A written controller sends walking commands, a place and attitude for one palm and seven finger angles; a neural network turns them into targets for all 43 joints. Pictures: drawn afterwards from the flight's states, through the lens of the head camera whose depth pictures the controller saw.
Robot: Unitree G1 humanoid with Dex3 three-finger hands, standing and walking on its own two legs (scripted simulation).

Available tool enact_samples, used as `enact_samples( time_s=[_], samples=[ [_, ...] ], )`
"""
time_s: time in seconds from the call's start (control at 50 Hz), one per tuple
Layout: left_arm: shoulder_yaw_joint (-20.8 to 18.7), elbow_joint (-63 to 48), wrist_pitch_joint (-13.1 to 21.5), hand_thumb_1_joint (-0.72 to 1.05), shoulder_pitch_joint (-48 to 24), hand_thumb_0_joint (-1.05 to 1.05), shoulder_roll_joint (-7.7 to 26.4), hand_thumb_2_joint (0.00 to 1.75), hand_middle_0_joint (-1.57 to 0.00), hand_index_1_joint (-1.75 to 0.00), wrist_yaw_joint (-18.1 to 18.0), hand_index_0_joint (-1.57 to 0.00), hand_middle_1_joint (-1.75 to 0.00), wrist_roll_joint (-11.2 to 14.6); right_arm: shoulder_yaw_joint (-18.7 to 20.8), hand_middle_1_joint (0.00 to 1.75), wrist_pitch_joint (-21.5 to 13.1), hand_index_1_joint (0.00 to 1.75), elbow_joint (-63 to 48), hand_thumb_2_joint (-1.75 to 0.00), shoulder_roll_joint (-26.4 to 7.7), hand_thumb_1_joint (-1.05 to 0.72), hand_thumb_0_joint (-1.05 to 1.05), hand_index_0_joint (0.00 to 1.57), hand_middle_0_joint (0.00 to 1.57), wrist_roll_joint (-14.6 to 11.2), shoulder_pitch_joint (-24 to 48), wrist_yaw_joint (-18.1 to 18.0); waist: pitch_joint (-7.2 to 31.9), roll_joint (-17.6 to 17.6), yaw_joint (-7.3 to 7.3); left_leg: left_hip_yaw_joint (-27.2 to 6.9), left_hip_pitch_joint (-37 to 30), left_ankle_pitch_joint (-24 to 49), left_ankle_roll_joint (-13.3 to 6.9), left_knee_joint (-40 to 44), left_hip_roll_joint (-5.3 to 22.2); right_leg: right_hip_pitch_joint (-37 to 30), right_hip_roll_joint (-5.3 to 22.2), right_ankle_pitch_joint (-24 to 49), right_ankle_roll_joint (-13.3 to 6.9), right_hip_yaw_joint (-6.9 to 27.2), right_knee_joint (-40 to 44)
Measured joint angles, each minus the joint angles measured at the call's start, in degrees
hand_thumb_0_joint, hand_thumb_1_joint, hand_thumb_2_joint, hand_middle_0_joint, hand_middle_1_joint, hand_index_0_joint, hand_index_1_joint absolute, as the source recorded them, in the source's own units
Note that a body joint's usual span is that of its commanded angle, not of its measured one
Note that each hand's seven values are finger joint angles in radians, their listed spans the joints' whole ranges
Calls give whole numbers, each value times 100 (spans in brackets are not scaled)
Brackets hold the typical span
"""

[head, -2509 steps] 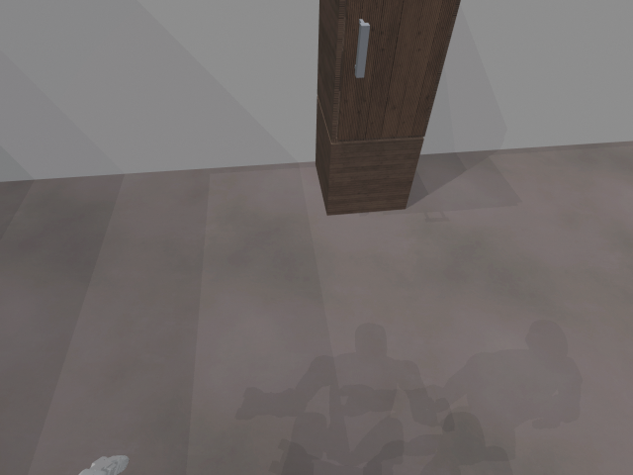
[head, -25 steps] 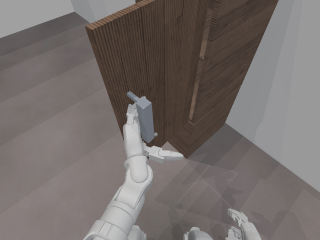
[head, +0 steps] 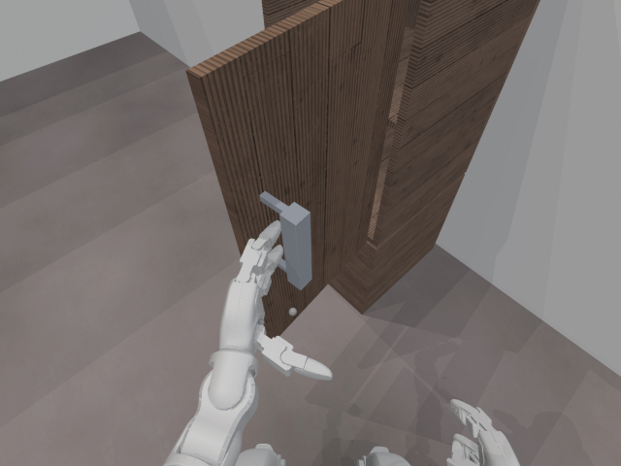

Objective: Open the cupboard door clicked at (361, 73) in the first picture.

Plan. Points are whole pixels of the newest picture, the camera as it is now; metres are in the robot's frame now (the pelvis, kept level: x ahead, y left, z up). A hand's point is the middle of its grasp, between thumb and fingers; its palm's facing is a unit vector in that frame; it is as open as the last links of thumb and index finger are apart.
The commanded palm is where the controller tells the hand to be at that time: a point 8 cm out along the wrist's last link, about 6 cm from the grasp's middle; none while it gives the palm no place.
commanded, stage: slide the hand sideways off the handle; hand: left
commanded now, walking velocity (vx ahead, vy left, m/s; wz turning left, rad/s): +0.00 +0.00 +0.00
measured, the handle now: (285, 242) +0.39 +0.06 +0.06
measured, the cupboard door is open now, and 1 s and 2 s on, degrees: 97 97 97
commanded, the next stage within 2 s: draw the hand back to the body in 0.62 s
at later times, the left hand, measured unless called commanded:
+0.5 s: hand (250, 348) +0.24 +0.08 +0.06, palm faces +0.02 -1.00 -0.01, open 16.3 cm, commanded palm +0.21 +0.14 +0.05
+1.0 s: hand (208, 353) +0.22 +0.12 +0.10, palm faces +0.02 -1.00 -0.09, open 16.3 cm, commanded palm +0.19 +0.18 +0.10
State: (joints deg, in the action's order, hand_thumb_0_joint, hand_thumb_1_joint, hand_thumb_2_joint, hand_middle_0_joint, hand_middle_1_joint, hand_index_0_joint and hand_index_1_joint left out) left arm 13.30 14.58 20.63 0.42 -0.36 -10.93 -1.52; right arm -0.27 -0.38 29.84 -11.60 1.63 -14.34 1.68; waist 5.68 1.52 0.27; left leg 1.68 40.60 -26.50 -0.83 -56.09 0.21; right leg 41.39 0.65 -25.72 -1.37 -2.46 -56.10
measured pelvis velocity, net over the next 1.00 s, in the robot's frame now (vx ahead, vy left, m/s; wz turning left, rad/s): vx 0.01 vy -0.02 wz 0.03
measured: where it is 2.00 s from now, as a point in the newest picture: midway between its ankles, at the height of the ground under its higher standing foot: outside the picture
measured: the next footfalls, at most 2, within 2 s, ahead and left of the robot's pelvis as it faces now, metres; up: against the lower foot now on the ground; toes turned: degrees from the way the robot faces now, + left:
none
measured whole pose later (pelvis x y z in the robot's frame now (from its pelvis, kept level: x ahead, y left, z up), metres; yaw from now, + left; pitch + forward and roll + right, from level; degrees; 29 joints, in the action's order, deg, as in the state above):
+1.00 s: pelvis +0.01 -0.02 +0.00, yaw +1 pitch +9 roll +0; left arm 1.5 -15.8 14.0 25.8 9.3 3.3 8.4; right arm -2.0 -5.9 26.4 -12.8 -1.1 -16.3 -2.9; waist 7.1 3.6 -0.8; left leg -0.7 37.4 -27.3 0.7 -55.8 0.7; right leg 37.4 0.1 -27.2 -2.5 -4.7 -55.5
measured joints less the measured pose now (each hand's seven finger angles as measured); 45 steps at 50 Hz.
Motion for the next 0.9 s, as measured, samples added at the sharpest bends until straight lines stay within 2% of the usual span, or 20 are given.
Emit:
enact_samples(
  time_s=[0.12, 0.22, 0.3, 0.38, 0.54, 0.64, 0.7, 0.78, 0.9],
  samples=[
    [-35, -662, -49, -50, 553, -2, 142, 30, -16, -30, 189, -15, -31, 242, -48, 30, -112, 30, -98, -90, 17, -90, 1, 20, 21, -52, 92, -91, -13, 45, -65, -64, -60, -17, 10, 17, -13, -98, 11, -27, 0, -62, 44],
    [-13, -1162, -4, -50, 974, -2, 154, 30, -16, -30, 393, -15, -31, 194, -64, 30, -184, 30, -205, -90, 7, -90, 1, 20, 21, -65, 138, -93, 37, 45, -116, -118, -25, -76, 26, -64, -26, -88, 26, -103, -13, -114, -27],
    [36, -1389, -178, -50, 1246, -2, 194, 30, -15, -30, 540, -15, -31, 145, -78, 30, -190, 30, -319, -90, -13, -90, 1, 20, 21, -76, 177, -107, 20, 56, -133, -139, 10, -119, 37, -134, -32, -59, 33, -158, -24, -134, -104],
    [-32, -1599, -317, -50, 1516, -2, 280, 30, -15, -30, 633, -15, -31, 207, -94, 30, -216, 30, -381, -90, 5, -90, 1, 20, 21, -74, 182, -163, 21, 39, -133, -145, 43, -149, 58, -176, -20, -15, 21, -197, -45, -138, -164],
    [-446, -2184, -97, -50, 2102, -2, 474, 30, -15, -30, 827, -15, -30, 427, -81, 30, -347, 30, -365, -90, -4, -90, 1, 20, 21, -86, 76, -200, 76, 61, -129, -218, 124, -222, 116, -300, 17, 41, -14, -275, -98, -209, -265],
    [-451, -2436, -105, -50, 2449, -2, 553, 30, -15, -30, 1155, -15, -30, 524, -67, 30, -418, 30, -395, -90, -86, -90, 1, 20, 21, -109, 11, -219, 89, 121, -119, -245, 193, -242, 129, -377, 14, 100, -10, -305, -108, -234, -342],
    [-417, -2434, -132, -50, 2489, -2, 579, 30, -15, -30, 1238, -15, -30, 561, -58, 30, -483, 30, -405, -90, -120, -90, 1, 20, 21, -113, 11, -260, 75, 134, -103, -253, 274, -246, 136, -445, 12, 182, -5, -318, -116, -242, -416],
    [-448, -2398, -143, -50, 2294, -2, 601, 30, -15, -30, 1157, -15, -30, 563, -36, 30, -576, 30, -392, -90, -124, -90, 1, 20, 21, -109, 50, -305, 30, 120, -91, -264, 421, -263, 151, -579, 22, 328, -12, -338, -139, -253, -551],
    [-838, -2874, -335, -50, 2352, -2, 847, 30, -15, -30, 1139, -15, -30, 712, -59, 30, -529, 30, -364, -90, -58, -90, 1, 20, 21, -186, -65, -362, 80, 140, -117, -224, 137, -216, 174, -378, 53, 79, -49, -283, -143, -210, -376]
  ],
)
